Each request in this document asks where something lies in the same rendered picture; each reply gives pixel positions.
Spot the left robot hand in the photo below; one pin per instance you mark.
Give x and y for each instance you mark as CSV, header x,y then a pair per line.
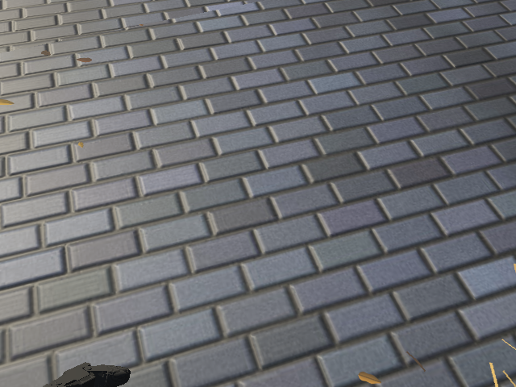
x,y
85,375

